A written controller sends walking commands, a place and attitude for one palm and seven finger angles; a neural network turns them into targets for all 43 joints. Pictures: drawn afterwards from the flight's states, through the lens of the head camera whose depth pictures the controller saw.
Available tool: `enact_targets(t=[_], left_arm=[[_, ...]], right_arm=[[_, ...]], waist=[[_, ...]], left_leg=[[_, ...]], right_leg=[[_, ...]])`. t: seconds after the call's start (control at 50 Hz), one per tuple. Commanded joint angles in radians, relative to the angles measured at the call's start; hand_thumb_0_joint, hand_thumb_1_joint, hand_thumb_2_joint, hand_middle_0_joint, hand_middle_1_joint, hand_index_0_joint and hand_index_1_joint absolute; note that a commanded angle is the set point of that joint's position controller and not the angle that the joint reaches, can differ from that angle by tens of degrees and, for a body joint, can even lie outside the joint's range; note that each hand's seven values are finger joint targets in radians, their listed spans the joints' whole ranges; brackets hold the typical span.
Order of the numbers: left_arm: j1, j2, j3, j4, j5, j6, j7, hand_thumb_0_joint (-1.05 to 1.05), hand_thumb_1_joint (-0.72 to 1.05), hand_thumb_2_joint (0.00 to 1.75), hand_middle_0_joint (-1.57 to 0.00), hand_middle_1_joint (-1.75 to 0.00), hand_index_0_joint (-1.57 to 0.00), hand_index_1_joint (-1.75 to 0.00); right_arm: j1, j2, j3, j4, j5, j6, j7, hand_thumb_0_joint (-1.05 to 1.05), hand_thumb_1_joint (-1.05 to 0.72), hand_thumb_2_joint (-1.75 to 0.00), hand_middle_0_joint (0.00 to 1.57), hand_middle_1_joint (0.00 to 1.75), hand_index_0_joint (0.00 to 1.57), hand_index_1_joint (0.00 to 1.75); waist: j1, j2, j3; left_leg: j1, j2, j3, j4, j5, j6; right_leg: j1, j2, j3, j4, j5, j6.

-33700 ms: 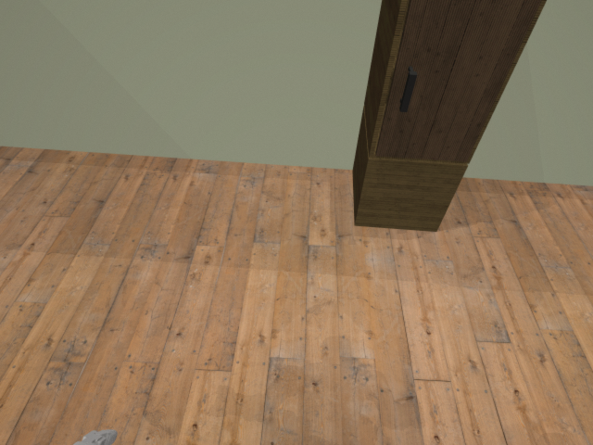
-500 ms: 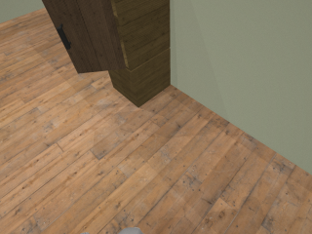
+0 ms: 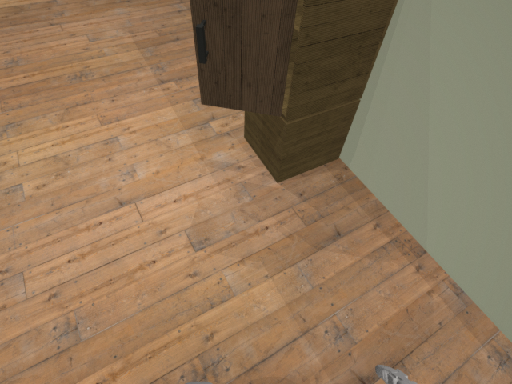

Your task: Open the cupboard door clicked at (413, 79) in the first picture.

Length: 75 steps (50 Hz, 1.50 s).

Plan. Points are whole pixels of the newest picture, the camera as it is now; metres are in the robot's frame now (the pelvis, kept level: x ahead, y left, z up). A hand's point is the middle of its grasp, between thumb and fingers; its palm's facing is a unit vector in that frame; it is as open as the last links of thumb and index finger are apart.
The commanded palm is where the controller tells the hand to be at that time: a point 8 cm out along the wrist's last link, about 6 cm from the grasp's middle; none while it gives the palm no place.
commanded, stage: take the last steps up to it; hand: left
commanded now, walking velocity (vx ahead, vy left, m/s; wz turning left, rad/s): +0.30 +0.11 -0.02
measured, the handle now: (203, 41) +1.09 +0.33 -0.06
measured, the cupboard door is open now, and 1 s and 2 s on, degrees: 51 51 51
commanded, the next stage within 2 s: come to a stop and stand still in 1.18 s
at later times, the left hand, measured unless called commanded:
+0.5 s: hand (185, 263) +0.34 +0.20 -0.15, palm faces -0.07 -0.98 -0.21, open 7.4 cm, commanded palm none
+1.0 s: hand (154, 288) +0.29 +0.25 -0.18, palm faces +0.09 -0.98 -0.16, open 7.3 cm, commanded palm none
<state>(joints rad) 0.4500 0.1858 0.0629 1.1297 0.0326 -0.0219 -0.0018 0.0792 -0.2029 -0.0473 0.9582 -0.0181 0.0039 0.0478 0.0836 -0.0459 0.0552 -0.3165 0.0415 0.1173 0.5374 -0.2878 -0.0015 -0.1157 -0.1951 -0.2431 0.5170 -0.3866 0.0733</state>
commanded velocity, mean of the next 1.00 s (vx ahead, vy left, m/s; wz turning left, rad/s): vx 0.29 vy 0.08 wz -0.03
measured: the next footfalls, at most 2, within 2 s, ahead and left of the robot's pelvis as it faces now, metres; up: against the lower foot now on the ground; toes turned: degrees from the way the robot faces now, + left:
right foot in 0.50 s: +0.29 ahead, -0.06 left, +0.00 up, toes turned -8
left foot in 0.96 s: +0.49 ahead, +0.19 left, +0.00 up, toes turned +5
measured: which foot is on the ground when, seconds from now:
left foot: down 0.00-0.50, up 0.52-0.94, down 0.96-1.00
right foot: down 0.00-0.00, up 0.02-0.48, down 0.50-0.96, up 0.98-1.00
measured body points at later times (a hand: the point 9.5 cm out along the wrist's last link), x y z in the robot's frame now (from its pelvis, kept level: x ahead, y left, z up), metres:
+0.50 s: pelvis +0.18 +0.03 -0.01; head +0.22 +0.01 +0.44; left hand +0.35 +0.25 -0.14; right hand +0.05 -0.18 -0.16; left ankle +0.03 +0.11 -0.73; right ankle +0.25 -0.06 -0.74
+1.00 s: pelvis +0.38 +0.09 -0.01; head +0.41 +0.10 +0.44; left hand +0.29 +0.30 -0.17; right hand +0.50 -0.16 -0.13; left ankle +0.45 +0.19 -0.73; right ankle +0.25 -0.05 -0.71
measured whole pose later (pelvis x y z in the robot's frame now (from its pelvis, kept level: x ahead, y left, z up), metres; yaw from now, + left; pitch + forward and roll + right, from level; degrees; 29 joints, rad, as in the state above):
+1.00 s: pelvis +0.38 +0.09 -0.01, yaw -1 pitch +0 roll +0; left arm 0.41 0.16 0.05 1.17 0.02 -0.03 0.00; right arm 0.09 -0.20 -0.05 0.99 -0.03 -0.07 0.01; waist 0.06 -0.04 0.06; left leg -0.38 0.03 0.12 0.58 -0.18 0.03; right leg -0.15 -0.09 -0.07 0.76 -0.50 0.01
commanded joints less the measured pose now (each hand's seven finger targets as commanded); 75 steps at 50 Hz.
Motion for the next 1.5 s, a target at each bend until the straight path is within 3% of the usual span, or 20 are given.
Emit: enact_targets(t=[0.0, 0.1, 0.36, 0.44, 0.46, 0.48, 0.5, 0.54, 0.6, 0.84, 0.9, 0.92, 0.94, 0.96, 1.1, 1.28, 1.32, 1.36, 1.42, 1.48], left_arm=[[-0.216, 0.064, 0.003, -0.172, -0.007, -0.021, 0.001, 0.00, 0.90, 0.90, -0.20, -0.30, -0.20, -0.30], [-0.158, 0.043, 0.003, -0.102, -0.004, -0.006, -0.008, 0.00, 0.90, 0.90, -0.20, -0.30, -0.20, -0.30], [-0.444, 0.030, -0.013, -0.229, -0.012, 0.004, -0.017, 0.00, 0.90, 0.90, -0.20, -0.30, -0.20, -0.30], [-0.195, 0.072, 0.006, -0.175, -0.011, -0.013, -0.010, 0.00, 0.90, 0.90, -0.20, -0.30, -0.20, -0.30], [-0.035, 0.138, 0.027, -0.130, -0.007, -0.024, -0.002, 0.00, 0.90, 0.90, -0.20, -0.30, -0.20, -0.30], [0.080, 0.235, 0.050, -0.103, -0.009, -0.029, 0.008, 0.00, 0.90, 0.90, -0.20, -0.30, -0.20, -0.30], [0.037, 0.247, 0.049, -0.108, -0.026, -0.029, 0.012, 0.00, 0.90, 0.90, -0.20, -0.30, -0.20, -0.30], [-0.140, 0.144, 0.021, -0.149, -0.027, -0.031, 0.021, 0.00, 0.90, 0.90, -0.20, -0.30, -0.20, -0.30], [-0.178, 0.076, 0.004, -0.140, -0.020, -0.054, 0.019, 0.00, 0.90, 0.90, -0.20, -0.30, -0.20, -0.30], [-0.068, 0.125, 0.012, -0.035, -0.007, -0.058, 0.010, 0.00, 0.90, 0.90, -0.20, -0.30, -0.20, -0.30], [-0.092, 0.126, 0.015, -0.034, -0.011, -0.049, 0.012, 0.00, 0.90, 0.90, -0.20, -0.30, -0.20, -0.30], [-0.079, 0.096, 0.009, -0.047, -0.016, -0.045, 0.006, 0.00, 0.90, 0.90, -0.20, -0.30, -0.20, -0.30], [-0.060, 0.042, -0.004, -0.074, -0.026, -0.044, 0.000, 0.00, 0.90, 0.90, -0.20, -0.30, -0.20, -0.30], [-0.112, 0.046, -0.008, -0.104, -0.018, -0.048, 0.008, 0.00, 0.90, 0.90, -0.20, -0.30, -0.20, -0.30], [-0.100, 0.002, -0.007, -0.072, -0.008, -0.004, -0.003, 0.00, 0.90, 0.90, -0.20, -0.30, -0.20, -0.30], [-0.255, 0.010, -0.017, -0.137, -0.009, 0.002, 0.000, 0.00, 0.90, 0.90, -0.20, -0.30, -0.20, -0.30], [-0.178, 0.020, -0.018, -0.108, -0.011, 0.001, 0.009, 0.00, 0.90, 0.90, -0.20, -0.30, -0.20, -0.30], [-0.125, 0.133, -0.012, -0.084, -0.017, -0.011, 0.028, 0.00, 0.90, 0.90, -0.20, -0.30, -0.20, -0.30], [-0.178, 0.168, -0.009, -0.097, -0.024, -0.003, 0.048, 0.00, 0.90, 0.90, -0.20, -0.30, -0.20, -0.30], [-0.216, 0.172, 0.006, -0.113, -0.015, 0.012, 0.058, 0.00, 0.90, 0.90, -0.20, -0.30, -0.20, -0.30]], right_arm=[[0.409, -0.267, -0.057, 0.067, -0.012, -0.018, -0.056, 0.00, -0.90, -0.90, 0.20, 0.30, 0.20, 0.30], [0.241, -0.095, -0.002, 0.033, -0.005, -0.065, -0.073, 0.00, -0.90, -0.90, 0.20, 0.30, 0.20, 0.30], [0.408, -0.083, 0.009, 0.146, -0.014, -0.072, -0.080, 0.00, -0.90, -0.90, 0.20, 0.30, 0.20, 0.30], [0.376, -0.113, 0.003, 0.164, -0.001, -0.067, -0.080, 0.00, -0.90, -0.90, 0.20, 0.30, 0.20, 0.30], [0.360, -0.103, 0.001, 0.149, 0.012, -0.071, -0.073, 0.00, -0.90, -0.90, 0.20, 0.30, 0.20, 0.30], [0.380, -0.064, 0.002, 0.116, 0.025, -0.078, -0.070, 0.00, -0.90, -0.90, 0.20, 0.30, 0.20, 0.30], [0.326, -0.078, -0.005, 0.102, 0.017, -0.066, -0.069, 0.00, -0.90, -0.90, 0.20, 0.30, 0.20, 0.30], [0.230, -0.039, -0.007, 0.084, 0.003, -0.048, -0.062, 0.00, -0.90, -0.90, 0.20, 0.30, 0.20, 0.30], [0.322, 0.014, 0.002, 0.122, -0.007, -0.025, -0.049, 0.00, -0.90, -0.90, 0.20, 0.30, 0.20, 0.30], [0.028, -0.005, -0.004, 0.006, -0.002, -0.042, -0.014, 0.00, -0.90, -0.90, 0.20, 0.30, 0.20, 0.30], [0.191, -0.061, -0.013, 0.055, -0.008, -0.059, -0.032, 0.00, -0.90, -0.90, 0.20, 0.30, 0.20, 0.30], [0.330, -0.143, -0.030, 0.091, -0.017, -0.067, -0.044, 0.00, -0.90, -0.90, 0.20, 0.30, 0.20, 0.30], [0.431, -0.245, -0.054, 0.106, -0.023, -0.064, -0.057, 0.00, -0.90, -0.90, 0.20, 0.30, 0.20, 0.30], [0.434, -0.246, -0.047, 0.105, -0.016, -0.049, -0.061, 0.00, -0.90, -0.90, 0.20, 0.30, 0.20, 0.30], [0.226, -0.083, 0.004, 0.053, -0.005, -0.080, -0.078, 0.00, -0.90, -0.90, 0.20, 0.30, 0.20, 0.30], [0.281, -0.076, 0.003, 0.099, -0.013, -0.060, -0.080, 0.00, -0.90, -0.90, 0.20, 0.30, 0.20, 0.30], [0.250, -0.070, 0.010, 0.111, -0.006, -0.052, -0.086, 0.00, -0.90, -0.90, 0.20, 0.30, 0.20, 0.30], [0.296, -0.035, 0.017, 0.117, 0.013, -0.039, -0.083, 0.00, -0.90, -0.90, 0.20, 0.30, 0.20, 0.30], [0.314, -0.031, 0.008, 0.133, 0.019, 0.011, -0.086, 0.00, -0.90, -0.90, 0.20, 0.30, 0.20, 0.30], [0.259, -0.029, -0.001, 0.123, 0.022, 0.029, -0.088, 0.00, -0.90, -0.90, 0.20, 0.30, 0.20, 0.30]], waist=[[-0.227, 0.288, -0.098], [-0.084, 0.132, -0.019], [-0.110, 0.107, 0.059], [0.012, 0.071, -0.056], [0.073, -0.007, -0.143], [0.081, -0.186, -0.242], [0.060, -0.145, -0.200], [-0.018, -0.012, -0.001], [-0.091, -0.055, -0.044], [-0.043, -0.115, 0.050], [-0.138, -0.021, -0.021], [-0.187, 0.130, -0.126], [-0.203, 0.339, -0.192], [-0.204, 0.246, -0.174], [-0.065, 0.131, -0.053], [-0.080, 0.096, -0.008], [-0.034, 0.077, -0.045], [-0.049, -0.059, -0.113], [-0.058, -0.247, -0.138], [-0.050, -0.083, -0.133]], left_leg=[[0.441, 0.356, -0.489, -0.302, -0.065, 0.203], [0.269, 0.226, -0.216, -0.317, 0.367, 0.166], [0.348, 0.212, -0.103, -0.284, 0.656, 0.163], [0.243, 0.149, -0.055, 0.034, 0.824, 0.107], [0.056, 0.080, -0.009, 0.265, 0.624, 0.066], [-0.219, -0.081, 0.022, 0.615, -0.128, 0.014], [-0.267, -0.052, -0.107, 0.787, -0.281, 0.018], [-0.290, 0.043, -0.174, 0.752, -0.102, 0.016], [-0.180, 0.066, -0.123, 0.583, -0.005, -0.015], [-0.134, 0.013, -0.025, 0.101, 0.062, -0.020], [0.196, -0.034, 0.014, -0.091, 0.105, 0.004], [0.406, 0.098, -0.118, -0.104, 0.156, 0.047], [0.537, 0.339, -0.432, -0.175, 0.246, 0.158], [0.443, 0.386, -0.440, -0.216, 0.239, 0.212], [0.157, 0.247, -0.157, -0.320, 0.369, 0.165], [0.132, 0.228, -0.113, -0.238, 0.460, 0.168], [0.114, 0.163, -0.059, -0.117, 0.494, 0.094], [-0.010, 0.041, -0.014, -0.022, 0.120, -0.010], [-0.001, 0.001, -0.044, 0.199, -0.285, -0.037], [-0.063, -0.014, -0.087, 0.318, -0.288, -0.042]], right_leg=[[-0.600, 0.080, 0.145, 0.643, -0.232, -0.073], [-0.528, 0.037, 0.212, 0.681, 0.065, -0.069], [-0.452, 0.111, 0.152, 0.237, 0.168, -0.103], [-0.016, 0.192, 0.113, 0.049, 0.209, -0.146], [0.249, 0.063, 0.270, 0.016, 0.286, -0.206], [0.470, -0.246, 0.720, -0.103, 0.475, -0.347], [0.333, -0.312, 0.807, -0.204, 0.415, -0.380], [0.027, -0.207, 0.593, -0.260, 0.303, -0.295], [-0.074, -0.098, 0.344, -0.296, 0.367, -0.225], [-0.004, -0.103, 0.282, -0.272, 0.403, -0.207], [-0.090, -0.044, 0.209, -0.033, 0.505, -0.164], [-0.205, 0.044, 0.148, 0.204, 0.351, -0.127], [-0.420, 0.167, 0.087, 0.501, -0.172, -0.086], [-0.451, 0.154, 0.170, 0.654, -0.230, -0.114], [-0.408, 0.069, 0.218, 0.605, 0.057, -0.077], [-0.221, 0.120, 0.169, 0.162, 0.105, -0.079], [-0.060, 0.130, 0.168, -0.024, 0.288, -0.074], [0.134, -0.076, 0.389, -0.048, 0.870, -0.158], [0.086, -0.182, 0.403, -0.081, 1.186, -0.282], [0.102, -0.184, 0.380, -0.080, 1.155, -0.296]])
